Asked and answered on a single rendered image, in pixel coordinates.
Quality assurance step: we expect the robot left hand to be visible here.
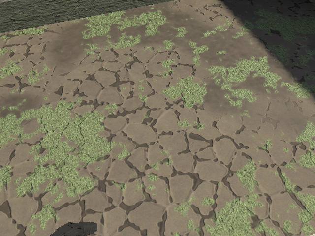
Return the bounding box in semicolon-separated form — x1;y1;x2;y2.
49;221;97;236

